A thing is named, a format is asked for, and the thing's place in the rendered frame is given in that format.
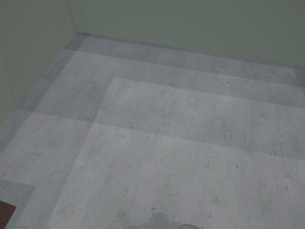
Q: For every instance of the cabinet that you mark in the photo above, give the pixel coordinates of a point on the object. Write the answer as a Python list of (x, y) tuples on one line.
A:
[(6, 211)]

